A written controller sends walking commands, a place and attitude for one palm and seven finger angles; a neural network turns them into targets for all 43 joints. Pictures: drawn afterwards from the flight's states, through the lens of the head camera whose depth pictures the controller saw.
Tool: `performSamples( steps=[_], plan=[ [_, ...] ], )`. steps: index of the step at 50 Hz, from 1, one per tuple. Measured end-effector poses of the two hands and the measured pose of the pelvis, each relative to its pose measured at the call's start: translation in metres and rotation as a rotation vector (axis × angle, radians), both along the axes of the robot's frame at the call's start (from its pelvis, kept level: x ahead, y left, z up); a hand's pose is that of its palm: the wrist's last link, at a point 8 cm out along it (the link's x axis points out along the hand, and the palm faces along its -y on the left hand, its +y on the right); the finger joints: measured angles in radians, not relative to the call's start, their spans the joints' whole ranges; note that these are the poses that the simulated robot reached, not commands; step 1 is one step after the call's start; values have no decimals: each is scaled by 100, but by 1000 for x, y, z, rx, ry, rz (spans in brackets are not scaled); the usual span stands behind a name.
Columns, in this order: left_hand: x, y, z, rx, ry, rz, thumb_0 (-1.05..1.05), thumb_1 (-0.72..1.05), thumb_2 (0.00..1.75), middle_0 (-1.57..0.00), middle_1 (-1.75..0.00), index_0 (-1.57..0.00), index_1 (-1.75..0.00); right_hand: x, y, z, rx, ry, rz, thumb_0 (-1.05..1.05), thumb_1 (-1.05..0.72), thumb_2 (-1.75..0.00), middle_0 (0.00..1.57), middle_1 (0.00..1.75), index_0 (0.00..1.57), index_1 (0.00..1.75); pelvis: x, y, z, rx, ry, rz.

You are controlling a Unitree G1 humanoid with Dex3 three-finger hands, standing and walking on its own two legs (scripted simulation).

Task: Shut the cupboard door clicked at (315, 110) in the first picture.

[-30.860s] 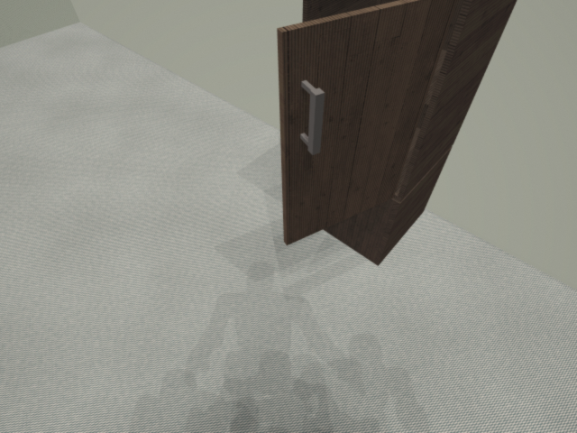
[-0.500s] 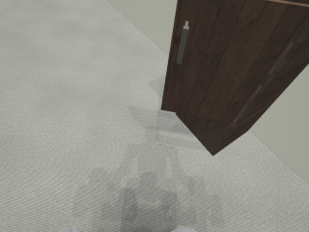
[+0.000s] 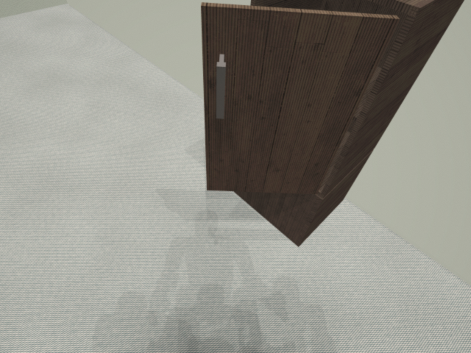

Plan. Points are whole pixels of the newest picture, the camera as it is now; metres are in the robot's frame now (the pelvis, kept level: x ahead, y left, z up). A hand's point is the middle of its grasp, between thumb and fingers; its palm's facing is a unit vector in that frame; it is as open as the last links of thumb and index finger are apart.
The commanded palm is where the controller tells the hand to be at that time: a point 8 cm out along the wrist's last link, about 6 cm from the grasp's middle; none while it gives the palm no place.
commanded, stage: take the last steps up to it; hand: left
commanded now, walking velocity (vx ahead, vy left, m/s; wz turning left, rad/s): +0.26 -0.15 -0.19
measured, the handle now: (220, 87) +0.64 +0.06 +0.10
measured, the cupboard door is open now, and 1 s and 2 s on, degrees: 45 45 45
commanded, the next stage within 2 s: come to a stop and stand still in 0.36 s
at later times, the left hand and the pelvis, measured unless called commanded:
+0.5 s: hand (210, 297) +0.26 +0.06 -0.15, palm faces -0.10 -0.98 -0.20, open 7.4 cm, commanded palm none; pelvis +0.14 -0.11 +0.01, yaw -4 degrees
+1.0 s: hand (204, 314) +0.22 +0.07 -0.15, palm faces -0.02 -0.96 -0.27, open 7.4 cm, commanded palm none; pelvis +0.19 -0.13 +0.01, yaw -4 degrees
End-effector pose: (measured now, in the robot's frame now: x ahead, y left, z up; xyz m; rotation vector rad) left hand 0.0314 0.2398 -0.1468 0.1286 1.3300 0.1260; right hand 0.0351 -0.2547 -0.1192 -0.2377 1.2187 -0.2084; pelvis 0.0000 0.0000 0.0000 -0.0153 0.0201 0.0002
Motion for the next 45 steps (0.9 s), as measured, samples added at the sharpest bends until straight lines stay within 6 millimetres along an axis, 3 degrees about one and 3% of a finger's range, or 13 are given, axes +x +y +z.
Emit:
performSamples(
  steps=[4,9,14,18,21,26,30,34,39,45],
  plan=[
    [33,-5,6,-17,10,-53,1,90,90,-20,-30,-20,-30,-16,0,10,-4,46,-53,0,-91,-90,20,30,20,30,19,-6,10,0,-3,-35],
    [97,-24,20,-25,-60,-101,1,91,90,-20,-30,-19,-30,-43,-6,16,18,182,-123,0,-91,-90,20,30,20,30,44,-20,19,-15,0,-64],
    [167,-61,23,-15,-114,-178,1,91,90,-20,-30,-19,-30,-60,-21,9,63,304,-209,0,-90,-90,20,30,20,30,75,-48,14,-6,6,-85],
    [218,-95,16,14,-177,-214,1,91,90,-20,-30,-19,-30,-54,-46,-13,107,379,-254,0,-90,-90,20,30,20,30,107,-81,-4,13,4,-90],
    [230,-115,18,26,-189,-198,0,91,90,-20,-30,-20,-30,-23,-68,-20,113,379,-250,0,-91,-90,20,30,20,30,121,-96,-2,8,-7,-86],
    [223,-135,25,32,-134,-122,0,92,90,-20,-30,-20,-30,71,-96,-14,94,215,-173,1,-91,-90,20,30,20,30,148,-112,11,4,-3,-57],
    [223,-138,25,40,-111,-90,-1,93,90,-20,-30,-20,-30,145,-102,-10,92,86,-106,0,-91,-90,20,29,20,29,168,-120,13,-4,-3,-54],
    [221,-140,13,29,-74,-59,-1,92,90,-20,-30,-20,-30,201,-99,-10,95,-7,-65,0,-91,-90,20,29,20,29,186,-122,7,-19,-19,-60],
    [217,-138,13,44,-42,-21,0,92,90,-20,-30,-20,-30,241,-98,-4,92,-54,-9,0,-91,-90,20,30,20,30,193,-126,8,11,-17,-61],
    [202,-133,21,91,-16,-22,0,91,90,-20,-30,-20,-30,256,-113,-9,94,-73,0,0,-91,-90,20,30,20,30,190,-131,7,21,-10,-65]
  ],
)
